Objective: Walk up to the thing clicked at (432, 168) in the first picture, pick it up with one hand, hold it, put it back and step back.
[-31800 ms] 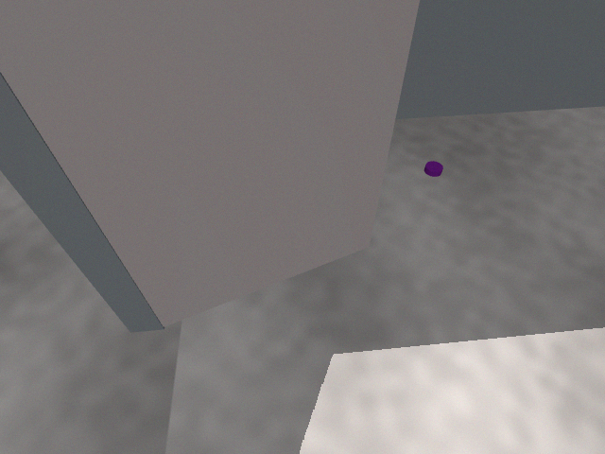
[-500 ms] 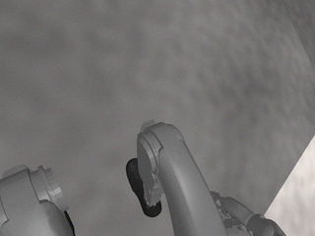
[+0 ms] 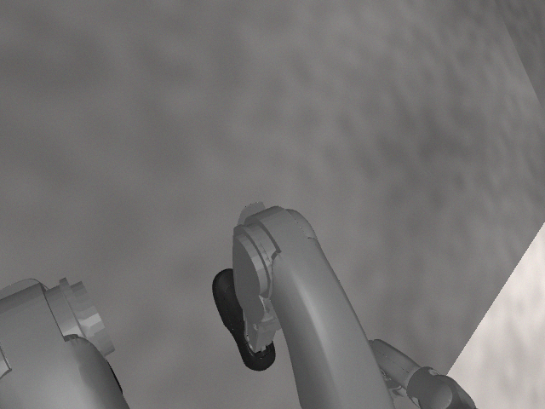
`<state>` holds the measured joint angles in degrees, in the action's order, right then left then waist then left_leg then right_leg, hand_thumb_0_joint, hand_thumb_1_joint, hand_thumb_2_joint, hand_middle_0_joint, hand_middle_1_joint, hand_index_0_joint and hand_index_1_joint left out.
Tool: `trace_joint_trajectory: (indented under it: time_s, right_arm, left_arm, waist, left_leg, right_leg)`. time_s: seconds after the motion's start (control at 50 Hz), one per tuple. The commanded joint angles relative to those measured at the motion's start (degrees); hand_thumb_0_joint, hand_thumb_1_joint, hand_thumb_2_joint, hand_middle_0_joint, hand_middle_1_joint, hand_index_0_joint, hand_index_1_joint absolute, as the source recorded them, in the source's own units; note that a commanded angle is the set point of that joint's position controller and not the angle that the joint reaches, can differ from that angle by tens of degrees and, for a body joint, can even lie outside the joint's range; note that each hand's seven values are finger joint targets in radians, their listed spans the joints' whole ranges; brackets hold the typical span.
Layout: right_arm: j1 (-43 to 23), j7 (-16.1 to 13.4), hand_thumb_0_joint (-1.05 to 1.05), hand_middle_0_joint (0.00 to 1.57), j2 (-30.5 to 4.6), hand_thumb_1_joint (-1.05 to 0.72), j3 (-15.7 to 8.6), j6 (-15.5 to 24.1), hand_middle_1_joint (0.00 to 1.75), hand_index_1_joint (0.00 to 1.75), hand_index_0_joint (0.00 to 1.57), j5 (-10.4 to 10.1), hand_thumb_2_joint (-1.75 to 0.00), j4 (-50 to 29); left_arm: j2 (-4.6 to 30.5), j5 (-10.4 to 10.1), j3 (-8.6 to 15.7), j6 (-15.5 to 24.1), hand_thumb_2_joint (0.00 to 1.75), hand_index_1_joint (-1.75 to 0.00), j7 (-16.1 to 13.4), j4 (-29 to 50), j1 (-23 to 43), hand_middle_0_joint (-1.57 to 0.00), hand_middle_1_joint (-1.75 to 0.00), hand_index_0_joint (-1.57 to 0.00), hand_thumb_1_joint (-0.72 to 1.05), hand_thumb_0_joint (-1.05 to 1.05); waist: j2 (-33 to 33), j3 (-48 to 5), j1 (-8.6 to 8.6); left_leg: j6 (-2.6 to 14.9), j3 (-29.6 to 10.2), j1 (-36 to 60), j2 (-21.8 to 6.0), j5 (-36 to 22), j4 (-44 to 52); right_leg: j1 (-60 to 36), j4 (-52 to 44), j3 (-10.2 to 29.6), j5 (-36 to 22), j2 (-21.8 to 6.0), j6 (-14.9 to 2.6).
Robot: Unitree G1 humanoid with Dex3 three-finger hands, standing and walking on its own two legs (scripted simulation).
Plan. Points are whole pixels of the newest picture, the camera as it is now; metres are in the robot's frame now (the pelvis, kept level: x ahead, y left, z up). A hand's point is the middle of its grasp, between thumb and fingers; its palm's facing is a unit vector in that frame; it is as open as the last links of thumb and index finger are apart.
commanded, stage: close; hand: left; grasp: from above
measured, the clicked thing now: out of the picture +0.43 +0.32 -0.29
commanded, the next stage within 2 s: settle in 1.80 s
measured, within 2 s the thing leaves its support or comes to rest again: neither
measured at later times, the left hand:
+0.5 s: hand out of the picture +0.41 +0.32 -0.26, palm faces -0.49 -0.20 -0.85, open 14.0 cm
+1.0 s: hand out of the picture +0.44 +0.32 -0.27, palm faces -0.44 -0.19 -0.88, open 13.4 cm
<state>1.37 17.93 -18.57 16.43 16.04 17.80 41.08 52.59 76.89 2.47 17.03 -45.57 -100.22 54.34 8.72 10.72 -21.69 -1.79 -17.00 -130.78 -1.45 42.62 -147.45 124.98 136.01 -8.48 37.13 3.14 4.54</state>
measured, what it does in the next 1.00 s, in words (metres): stands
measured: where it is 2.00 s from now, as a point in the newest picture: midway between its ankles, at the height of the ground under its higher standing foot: (187, 377)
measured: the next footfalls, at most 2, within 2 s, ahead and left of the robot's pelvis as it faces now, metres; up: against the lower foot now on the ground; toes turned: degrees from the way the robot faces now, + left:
none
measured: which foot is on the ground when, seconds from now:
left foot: down 0.00-1.00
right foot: down 0.00-1.00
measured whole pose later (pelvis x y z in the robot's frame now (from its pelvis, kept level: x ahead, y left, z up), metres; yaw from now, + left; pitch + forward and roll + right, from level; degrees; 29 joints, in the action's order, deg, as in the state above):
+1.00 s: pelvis +0.00 +0.01 +0.00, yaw -1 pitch +27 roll -16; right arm 4.1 18.6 -22.5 15.3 18.1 15.5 39.6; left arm 56.1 66.3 5.5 5.2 -37.8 -101.3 60.2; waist 8.8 11.5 -23.9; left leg -0.1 -15.9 -134.1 -0.9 41.6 -146.5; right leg 126.7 134.7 -8.1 37.3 2.5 4.7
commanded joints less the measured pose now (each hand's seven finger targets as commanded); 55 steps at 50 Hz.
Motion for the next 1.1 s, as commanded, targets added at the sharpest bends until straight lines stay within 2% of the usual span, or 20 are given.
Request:
trace_joint_trajectory:
  time_s: [0.0, 0.06, 0.12, 0.14, 0.2, 0.28, 0.36, 0.4, 0.5, 0.58, 0.62, 0.66, 0.72, 0.76, 0.8, 0.86, 0.9, 0.96, 1.02, 1.08]
  right_arm:
    - [9.8, 0.2, 0.0, 0.2, -21.1, -0.89, -6.9, 0.5, 0.3, 0.3, 0.2, -0.8, -0.9, 0.5]
    - [10.6, 0.9, 0.0, 0.2, -21.1, -0.89, -7.5, 1.3, 0.3, 0.3, 0.2, -1.7, -0.9, -0.2]
    - [12.5, 1.1, 0.0, 0.2, -21.0, -0.89, -8.1, 1.7, 0.3, 0.3, 0.2, -2.3, -0.9, -0.2]
    - [13.2, 0.8, 0.0, 0.2, -21.4, -0.89, -7.7, 1.8, 0.3, 0.3, 0.2, -2.8, -0.9, -0.3]
    - [13.3, 0.4, 0.0, 0.2, -20.7, -0.89, -7.1, 1.6, 0.3, 0.3, 0.2, -3.2, -0.9, 0.1]
    - [12.6, -0.3, 0.0, 0.2, -21.1, -0.9, -6.2, 1.2, 0.3, 0.3, 0.2, -3.1, -0.9, -0.8]
    - [12.4, -1.2, 0.0, 0.2, -21.0, -0.9, -4.8, -0.8, 0.3, 0.3, 0.2, -2.7, -0.9, -1.3]
    - [13.4, -0.9, 0.0, 0.2, -20.2, -0.89, -4.0, -1.4, 0.3, 0.3, 0.2, -1.8, -0.9, -1.1]
    - [12.0, -1.2, 0.0, 0.2, -20.9, -0.89, -3.6, -1.6, 0.3, 0.3, 0.2, -0.7, -0.9, -1.1]
    - [11.8, -1.8, 0.0, 0.2, -21.7, -0.88, -5.2, -1.3, 0.3, 0.3, 0.2, -0.5, -0.9, 0.9]
    - [11.3, -1.4, 0.0, 0.2, -21.6, -0.88, -5.5, -0.7, 0.3, 0.3, 0.2, 0.2, -0.9, 1.2]
    - [9.9, -0.7, 0.0, 0.2, -21.1, -0.88, -5.7, 0.2, 0.3, 0.3, 0.2, -0.1, -0.9, 0.3]
    - [9.8, -0.1, 0.0, 0.2, -20.9, -0.89, -6.3, 0.7, 0.3, 0.3, 0.2, -1.2, -0.9, 0.1]
    - [10.5, 0.6, 0.0, 0.2, -21.1, -0.89, -6.6, 1.5, 0.3, 0.3, 0.2, -1.4, -0.9, -0.2]
    - [11.7, 1.0, 0.0, 0.2, -21.8, -0.89, -7.1, 2.0, 0.3, 0.3, 0.2, -1.6, -0.9, -1.0]
    - [12.8, 1.0, 0.0, 0.2, -21.3, -0.89, -6.3, 2.3, 0.3, 0.3, 0.2, -2.7, -0.9, -0.7]
    - [12.7, 0.6, 0.0, 0.2, -21.3, -0.89, -5.7, 2.0, 0.3, 0.3, 0.2, -2.6, -0.9, -1.0]
    - [12.6, 0.3, 0.0, 0.2, -21.2, -0.89, -5.0, 2.1, 0.3, 0.3, 0.2, -2.7, -0.9, -1.3]
    - [13.2, 0.2, 0.0, 0.2, -21.6, -0.9, -4.7, 0.9, 0.3, 0.3, 0.2, -2.5, -0.9, -1.6]
    - [13.5, -0.5, 0.0, 0.2, -20.9, -0.89, -3.6, -0.4, 0.3, 0.3, 0.2, -2.2, -0.9, -1.7]
  left_arm:
    - [10.5, -1.5, 1.2, -6.1, 0.96, -1.02, -7.3, 5.5, 15.3, -0.05, -1.02, -0.06, -0.49, 0.0]
    - [8.5, -5.1, 0.9, -10.7, 0.97, -1.01, -6.5, 3.8, 18.0, -0.05, -1.01, -0.05, -0.52, 0.0]
    - [10.0, -9.6, 2.7, -13.2, 0.99, -1.01, -0.7, 2.3, 19.1, -0.06, -0.99, -0.04, -0.54, 0.0]
    - [12.6, -10.9, 5.0, -13.7, 1.0, -1.01, 1.7, -0.9, 16.5, -0.06, -0.99, -0.03, -0.55, 0.0]
    - [11.3, -11.8, 4.2, -12.8, 1.02, -1.03, 7.3, -0.7, 13.0, -0.06, -0.99, -0.03, -0.57, 0.0]
    - [11.7, -11.7, 1.7, -8.1, 0.99, -1.05, 11.6, 5.1, 15.3, -0.07, -1.04, -0.05, -0.53, 0.0]
    - [14.4, -10.3, 2.6, -2.2, 0.95, -1.05, 10.7, 7.8, 14.5, -0.07, -1.05, -0.07, -0.48, 0.0]
    - [10.1, -9.5, 0.5, -0.8, 0.96, -1.04, 10.6, 6.3, 13.6, -0.07, -1.05, -0.07, -0.47, 0.0]
    - [9.1, -5.6, -0.5, 2.6, 0.94, -1.05, 5.4, 5.4, 13.6, -0.1, -1.08, -0.13, -0.36, 0.0]
    - [11.7, -1.8, 0.5, 1.3, 0.9, -1.02, -0.6, 6.6, 13.6, -0.15, -1.06, -0.19, -0.27, 0.0]
    - [11.1, -1.0, 0.2, -0.5, 0.86, -1.0, -3.4, 6.5, 13.7, -0.13, -1.05, -0.17, -0.29, 0.0]
    - [10.4, -1.1, -0.7, -3.2, 0.83, -0.99, -5.2, 7.2, 14.8, -0.09, -1.05, -0.15, -0.32, 0.0]
    - [10.5, -3.0, 0.5, -7.6, 0.86, -0.98, -7.1, 6.6, 16.7, -0.1, -1.02, -0.14, -0.35, 0.0]
    - [9.4, -5.0, 0.2, -10.5, 0.85, -0.99, -6.1, 5.0, 18.1, -0.07, -1.03, -0.12, -0.38, 0.0]
    - [10.4, -7.6, 2.2, -12.5, 0.87, -0.98, -2.9, 3.0, 19.0, -0.09, -1.01, -0.12, -0.4, 0.0]
    - [12.6, -10.2, 4.2, -13.4, 0.9, -0.95, 3.4, 0.3, 17.3, -0.15, -0.94, -0.14, -0.41, 0.0]
    - [12.3, -10.9, 3.8, -12.5, 0.9, -0.95, 6.7, 0.4, 13.9, -0.15, -0.94, -0.14, -0.41, 0.0]
    - [11.9, -10.8, 1.5, -9.7, 0.9, -0.96, 9.9, 4.4, 15.4, -0.15, -0.96, -0.14, -0.39, 0.0]
    - [14.0, -10.7, 2.0, -6.6, 0.84, -0.95, 10.9, 7.1, 16.3, -0.19, -0.97, -0.21, -0.31, 0.0]
    - [10.3, -10.8, -0.1, -4.2, 0.86, -0.96, 11.3, 5.0, 14.0, -0.19, -0.98, -0.2, -0.29, 0.0]
  waist:
    - [-28.5, -33.0, -4.34]
    - [-29.3, -31.7, -5.0]
    - [-25.8, -31.9, -5.58]
    - [-24.6, -31.7, -5.19]
    - [-27.0, -35.3, -2.73]
    - [-31.5, -38.3, -3.17]
    - [-32.0, -38.4, -2.33]
    - [-29.6, -37.7, -3.81]
    - [-27.5, -33.5, -4.38]
    - [-27.6, -32.4, -3.63]
    - [-27.9, -32.2, -4.59]
    - [-28.4, -31.8, -4.99]
    - [-29.3, -32.8, -5.23]
    - [-30.4, -31.5, -5.69]
    - [-29.6, -30.6, -6.48]
    - [-28.8, -30.7, -5.03]
    - [-30.0, -34.1, -3.25]
    - [-33.2, -37.8, -3.65]
    - [-34.6, -38.4, -3.61]
    - [-28.9, -35.7, -4.44]
  left_leg:
    - [0.75, 7.7, 25.4, -1.7, -9.5, 17.7]
    - [1.1, 8.0, 23.1, -1.5, -8.1, 17.5]
    - [2.25, 8.3, 19.2, -1.2, -7.5, 15.3]
    - [2.46, 8.6, 18.1, -1.0, -8.3, 15.2]
    - [2.08, 8.3, 21.4, -0.7, -13.7, 16.4]
    - [1.41, 7.8, 26.5, -0.7, -16.6, 17.0]
    - [1.4, 8.2, 26.1, -1.0, -15.8, 16.1]
    - [1.55, 8.0, 25.4, -0.9, -16.6, 15.2]
    - [1.48, 6.9, 25.0, -0.9, -11.7, 16.2]
    - [1.31, 7.1, 25.6, -1.2, -9.2, 17.5]
    - [0.74, 6.6, 26.5, -1.6, -10.2, 18.0]
    - [0.51, 6.7, 26.4, -1.9, -9.9, 17.5]
    - [0.56, 6.6, 26.1, -2.2, -9.7, 17.7]
    - [0.73, 6.9, 24.4, -1.9, -9.2, 17.5]
    - [1.02, 7.2, 22.4, -1.7, -9.9, 16.7]
    - [1.53, 7.5, 21.4, -1.1, -10.7, 16.6]
    - [1.23, 6.8, 24.2, -1.0, -14.2, 17.6]
    - [0.66, 6.2, 29.3, -1.1, -19.4, 17.3]
    - [0.8, 6.5, 29.4, -1.3, -19.0, 17.2]
    - [1.7, 7.4, 23.8, -0.9, -15.4, 15.9]
  right_leg:
    - [-16.5, -12.9, -7.4, -10.6, 2.1, -4.8]
    - [-15.7, -13.5, -6.4, -10.4, 1.6, -4.69]
    - [-14.9, -13.9, -5.6, -10.3, 1.0, -4.23]
    - [-16.4, -13.8, -5.0, -10.6, 0.9, -4.2]
    - [-19.0, -11.7, -5.6, -14.2, 1.4, -4.97]
    - [-20.9, -10.4, -6.7, -16.4, 1.7, -5.4]
    - [-23.2, -10.9, -7.0, -16.0, 2.0, -5.61]
    - [-22.8, -10.5, -8.0, -16.9, 2.0, -5.15]
    - [-18.2, -11.3, -9.4, -13.1, 2.2, -5.05]
    - [-17.4, -13.1, -8.7, -10.2, 2.5, -5.16]
    - [-16.9, -12.6, -9.0, -10.9, 2.4, -4.96]
    - [-15.2, -12.0, -8.5, -11.0, 2.1, -4.7]
    - [-16.2, -12.8, -7.6, -11.5, 2.0, -4.66]
    - [-15.0, -12.8, -7.0, -11.4, 1.6, -4.63]
    - [-14.3, -12.4, -6.9, -12.5, 0.9, -4.44]
    - [-15.7, -11.8, -6.5, -12.4, 0.6, -4.6]
    - [-17.7, -11.1, -7.2, -14.1, 1.2, -5.02]
    - [-19.3, -9.5, -7.8, -17.9, 1.3, -5.16]
    - [-21.3, -9.9, -8.0, -17.8, 1.5, -5.37]
    - [-21.6, -11.6, -8.0, -16.0, 1.9, -4.98]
